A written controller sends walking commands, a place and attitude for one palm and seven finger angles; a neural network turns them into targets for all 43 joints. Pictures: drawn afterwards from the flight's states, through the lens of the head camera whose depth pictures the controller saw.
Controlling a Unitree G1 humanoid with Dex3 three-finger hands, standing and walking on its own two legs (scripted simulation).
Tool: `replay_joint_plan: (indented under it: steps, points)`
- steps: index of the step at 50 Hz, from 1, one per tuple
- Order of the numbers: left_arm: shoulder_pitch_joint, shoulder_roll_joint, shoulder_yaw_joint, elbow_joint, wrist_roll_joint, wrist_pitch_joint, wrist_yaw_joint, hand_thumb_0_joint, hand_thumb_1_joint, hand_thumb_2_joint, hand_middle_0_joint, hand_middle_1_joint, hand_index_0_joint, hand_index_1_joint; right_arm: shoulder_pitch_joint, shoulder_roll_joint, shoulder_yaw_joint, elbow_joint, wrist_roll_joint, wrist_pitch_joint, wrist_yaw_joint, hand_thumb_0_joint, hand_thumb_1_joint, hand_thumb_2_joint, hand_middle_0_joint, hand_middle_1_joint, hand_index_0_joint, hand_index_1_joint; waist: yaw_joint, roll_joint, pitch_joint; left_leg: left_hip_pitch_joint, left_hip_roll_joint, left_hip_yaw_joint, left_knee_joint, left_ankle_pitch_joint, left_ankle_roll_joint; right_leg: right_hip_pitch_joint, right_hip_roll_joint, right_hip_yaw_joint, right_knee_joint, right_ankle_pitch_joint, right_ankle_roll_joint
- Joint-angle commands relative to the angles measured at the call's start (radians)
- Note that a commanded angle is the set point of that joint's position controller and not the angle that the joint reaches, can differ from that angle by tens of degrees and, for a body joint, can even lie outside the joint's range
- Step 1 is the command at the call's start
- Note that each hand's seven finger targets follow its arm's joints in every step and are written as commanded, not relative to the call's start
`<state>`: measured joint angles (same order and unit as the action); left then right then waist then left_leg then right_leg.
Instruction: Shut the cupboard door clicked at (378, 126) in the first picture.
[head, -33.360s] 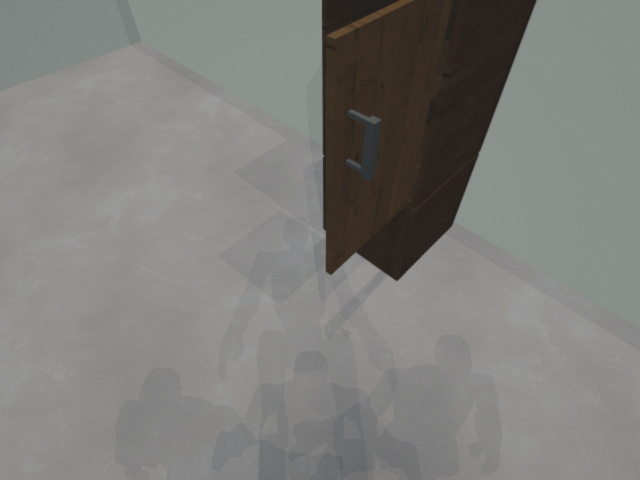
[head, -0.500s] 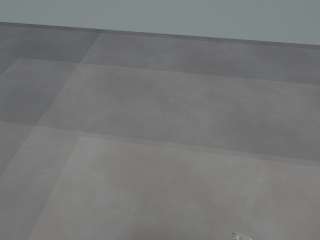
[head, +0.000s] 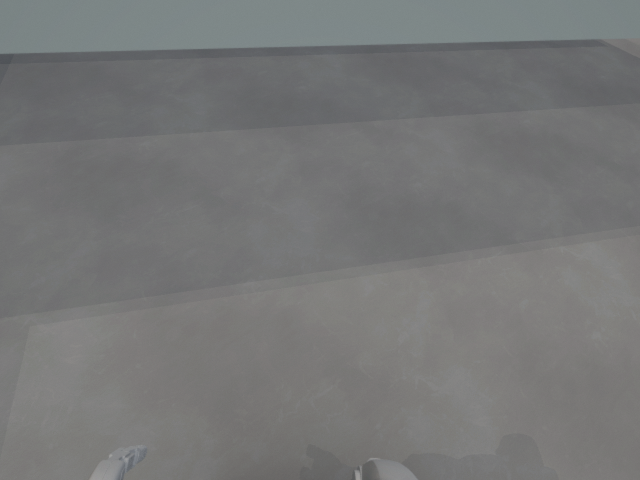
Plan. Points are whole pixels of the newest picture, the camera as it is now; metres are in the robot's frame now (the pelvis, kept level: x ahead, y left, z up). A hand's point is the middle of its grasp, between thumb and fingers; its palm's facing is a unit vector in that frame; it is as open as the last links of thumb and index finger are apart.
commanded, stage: turn to face it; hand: left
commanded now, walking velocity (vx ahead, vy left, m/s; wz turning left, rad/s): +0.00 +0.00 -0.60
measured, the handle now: out of the picture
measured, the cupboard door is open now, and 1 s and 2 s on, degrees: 59 59 59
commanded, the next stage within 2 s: none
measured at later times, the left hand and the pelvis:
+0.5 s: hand (219, 470) +0.15 +0.14 -0.17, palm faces -0.28 -0.94 -0.21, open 7.4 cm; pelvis +0.01 -0.02 -0.01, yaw -17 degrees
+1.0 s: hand (271, 405) +0.24 +0.08 -0.16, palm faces -0.54 -0.79 -0.29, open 7.4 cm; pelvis +0.02 -0.03 -0.02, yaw -35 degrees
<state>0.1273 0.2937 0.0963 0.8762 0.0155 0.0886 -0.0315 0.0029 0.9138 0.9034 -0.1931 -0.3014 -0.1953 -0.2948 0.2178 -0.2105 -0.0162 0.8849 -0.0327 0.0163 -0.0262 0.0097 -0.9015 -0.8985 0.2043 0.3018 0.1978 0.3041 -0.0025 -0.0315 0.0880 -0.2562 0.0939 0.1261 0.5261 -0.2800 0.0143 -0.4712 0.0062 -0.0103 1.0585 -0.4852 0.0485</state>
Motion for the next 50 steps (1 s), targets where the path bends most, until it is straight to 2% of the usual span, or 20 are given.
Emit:
replay_joint_plan:
  steps: [1,5,9,10,11,12,14,18,23,26,27,28,29,34,43,45,46,47,48,50]
  points:
    - [-0.055,0.017,-0.005,-0.105,0.003,-0.024,-0.012,0.0,0.9,0.9,-0.2,-0.3,-0.2,-0.3,0.073,-0.21,-0.06,-0.036,0.0,-0.023,-0.017,0.0,-0.9,-0.9,0.2,0.3,0.2,0.3,-0.03,0.202,-0.139,0.207,0.249,-0.125,-0.148,0.541,0.121,-0.036,-0.038,-0.025,-0.081,0.03,0.009]
    - [-0.081,0.009,-0.011,-0.118,0.004,-0.032,-0.012,0.0,0.9,0.9,-0.2,-0.3,-0.2,-0.3,0.083,-0.229,-0.074,-0.026,-0.001,-0.016,-0.006,0.0,-0.9,-0.9,0.2,0.3,0.2,0.3,-0.046,0.233,-0.144,0.193,0.265,-0.072,-0.109,0.546,0.109,0.063,-0.018,-0.072,-0.26,0.042,-0.008]
    - [0.01,0.035,-0.004,-0.097,0.005,-0.043,-0.005,0.0,0.9,0.9,-0.2,-0.3,-0.2,-0.3,0.042,-0.237,-0.083,-0.034,0.007,-0.008,0.004,0.0,-0.9,-0.9,0.2,0.3,0.2,0.3,0.01,0.204,-0.146,0.083,0.246,-0.007,0.012,0.398,0.035,0.279,-0.003,-0.099,-0.556,0.259,-0.04]
    - [0.081,0.088,0.005,-0.076,0.009,-0.051,0.002,0.0,0.9,0.9,-0.2,-0.3,-0.2,-0.3,0.03,-0.218,-0.082,-0.044,0.015,-0.006,0.011,0.0,-0.9,-0.9,0.2,0.3,0.2,0.3,0.044,0.101,-0.169,-0.028,0.205,0.031,0.138,0.258,-0.015,0.426,-0.075,-0.01,-0.654,0.369,-0.07]
    - [0.131,0.194,0.025,-0.06,0.018,-0.066,0.015,0.0,0.9,0.9,-0.2,-0.3,-0.2,-0.3,0.007,-0.131,-0.063,-0.087,0.021,-0.003,0.015,0.0,-0.9,-0.9,0.2,0.3,0.2,0.3,0.07,-0.229,-0.173,-0.294,0.052,0.104,0.357,-0.227,-0.081,0.576,-0.327,0.312,-0.721,0.64,-0.166]
    - [0.175,0.23,0.027,-0.046,0.004,-0.063,0.026,0.0,0.9,0.9,-0.2,-0.3,-0.2,-0.3,-0.043,-0.136,-0.054,-0.116,0.018,0.013,0.01,0.0,-0.9,-0.9,0.2,0.3,0.2,0.3,0.098,-0.218,-0.14,-0.345,0.004,-0.016,0.54,-0.369,-0.089,0.463,-0.418,0.386,-0.711,0.818,-0.25]
    - [0.104,0.185,0.03,-0.061,0.005,-0.065,0.048,0.0,0.9,0.9,-0.2,-0.3,-0.2,-0.3,-0.057,-0.137,-0.053,-0.105,0.021,0.013,-0.005,0.0,-0.9,-0.9,0.2,0.3,0.2,0.3,0.055,-0.261,-0.147,-0.444,0.019,-0.131,0.659,-0.288,-0.089,0.496,-0.343,0.362,-0.685,0.794,-0.272]
    - [0.004,0.132,0.011,-0.098,0.008,-0.067,0.043,0.0,0.9,0.9,-0.2,-0.3,-0.2,-0.3,-0.007,-0.122,-0.054,-0.065,0.017,0.02,0.01,0.0,-0.9,-0.9,0.2,0.3,0.2,0.3,-0.009,-0.124,-0.152,-0.283,0.003,-0.1,0.558,-0.133,-0.105,0.335,-0.233,0.211,-0.681,0.653,-0.221]
    - [0.028,0.15,0.023,-0.083,0.017,-0.063,0.036,0.0,0.9,0.9,-0.2,-0.3,-0.2,-0.3,-0.027,-0.108,-0.053,-0.087,0.023,0.01,0.008,0.0,-0.9,-0.9,0.2,0.3,0.2,0.3,0.002,-0.121,-0.132,-0.192,-0.04,-0.091,0.315,-0.149,-0.096,0.268,-0.229,0.31,-0.679,0.539,-0.235]
    - [0.0,0.136,0.023,-0.081,0.006,-0.054,0.032,0.0,0.9,0.9,-0.2,-0.3,-0.2,-0.3,0.057,-0.115,-0.052,-0.065,0.027,-0.007,-0.002,0.0,-0.9,-0.9,0.2,0.3,0.2,0.3,-0.041,-0.108,-0.149,0.027,-0.07,-0.08,0.007,0.022,-0.085,0.161,-0.175,0.325,-0.591,0.516,-0.166]
    - [0.001,0.097,0.016,-0.086,0.0,-0.049,0.029,0.0,0.9,0.9,-0.2,-0.3,-0.2,-0.3,0.09,-0.152,-0.058,-0.057,0.023,-0.017,-0.005,0.0,-0.9,-0.9,0.2,0.3,0.2,0.3,-0.053,-0.005,-0.167,0.132,0.001,-0.151,-0.138,0.054,-0.062,0.079,-0.101,0.27,-0.505,0.398,-0.113]
    - [0.042,0.03,0.004,-0.102,-0.011,-0.045,0.021,0.0,0.9,0.9,-0.2,-0.3,-0.2,-0.3,0.115,-0.254,-0.074,-0.061,0.006,-0.028,-0.008,0.0,-0.9,-0.9,0.2,0.3,0.2,0.3,-0.048,0.286,-0.198,0.24,0.24,-0.391,-0.213,0.16,0.029,-0.068,0.043,0.13,-0.298,0.095,-0.05]
    - [0.042,0.034,0.001,-0.119,-0.004,-0.048,0.016,0.0,0.9,0.9,-0.2,-0.3,-0.2,-0.3,0.125,-0.294,-0.078,-0.078,0.003,-0.021,-0.013,0.0,-0.9,-0.9,0.2,0.3,0.2,0.3,-0.054,0.32,-0.188,0.192,0.398,-0.484,-0.228,0.252,0.133,-0.096,0.04,0.039,-0.075,-0.157,-0.027]
    - [0.006,0.027,0.008,-0.079,0.001,-0.034,-0.01,0.0,0.9,0.9,-0.2,-0.3,-0.2,-0.3,0.01,-0.208,-0.056,-0.096,-0.003,-0.023,-0.019,0.0,-0.9,-0.9,0.2,0.3,0.2,0.3,-0.012,0.2,-0.121,0.133,0.259,-0.19,-0.154,0.468,0.121,-0.092,-0.041,0.009,0.083,-0.014,0.008]
    - [0.001,0.011,-0.004,-0.087,0.004,-0.04,-0.014,0.0,0.9,0.9,-0.2,-0.3,-0.2,-0.3,0.031,-0.237,-0.082,-0.053,0.002,-0.006,0.0,0.0,-0.9,-0.9,0.2,0.3,0.2,0.3,-0.02,0.249,-0.138,0.111,0.269,-0.045,-0.066,0.374,0.078,0.15,-0.005,-0.102,-0.384,0.105,-0.023]
    - [0.095,0.06,0.007,-0.06,0.007,-0.052,-0.008,0.0,0.9,0.9,-0.2,-0.3,-0.2,-0.3,0.005,-0.23,-0.086,-0.06,0.012,-0.003,0.007,0.0,-0.9,-0.9,0.2,0.3,0.2,0.3,0.034,0.156,-0.167,0.008,0.214,0.015,0.099,0.265,0.001,0.348,-0.024,-0.07,-0.617,0.305,-0.054]
    - [0.148,0.159,0.024,-0.045,0.016,-0.066,0.005,0.0,0.9,0.9,-0.2,-0.3,-0.2,-0.3,0.005,-0.165,-0.075,-0.085,0.021,-0.001,0.013,0.0,-0.9,-0.9,0.2,0.3,0.2,0.3,0.062,-0.109,-0.192,-0.193,0.106,0.087,0.295,0.003,-0.064,0.516,-0.231,0.195,-0.709,0.482,-0.127]
    - [0.19,0.226,0.033,-0.029,0.008,-0.07,0.019,0.0,0.9,0.9,-0.2,-0.3,-0.2,-0.3,-0.063,-0.117,-0.056,-0.133,0.019,0.006,0.015,0.0,-0.9,-0.9,0.2,0.3,0.2,0.3,0.092,-0.254,-0.144,-0.361,-0.002,0.026,0.508,-0.369,-0.093,0.482,-0.396,0.402,-0.721,0.776,-0.227]
    - [0.197,0.223,0.036,-0.028,0.003,-0.068,0.033,0.0,0.9,0.9,-0.2,-0.3,-0.2,-0.3,-0.091,-0.132,-0.053,-0.136,0.02,0.017,0.002,0.0,-0.9,-0.9,0.2,0.3,0.2,0.3,0.092,-0.214,-0.143,-0.399,0.011,-0.094,0.612,-0.34,-0.086,0.45,-0.386,0.398,-0.716,0.77,-0.27]
    - [0.093,0.16,0.024,-0.05,0.003,-0.068,0.043,0.0,0.9,0.9,-0.2,-0.3,-0.2,-0.3,-0.09,-0.153,-0.059,-0.11,0.019,0.013,-0.003,0.0,-0.9,-0.9,0.2,0.3,0.2,0.3,0.048,-0.258,-0.109,-0.432,0.031,-0.147,0.671,-0.236,-0.092,0.409,-0.316,0.353,-0.711,0.67,-0.262]
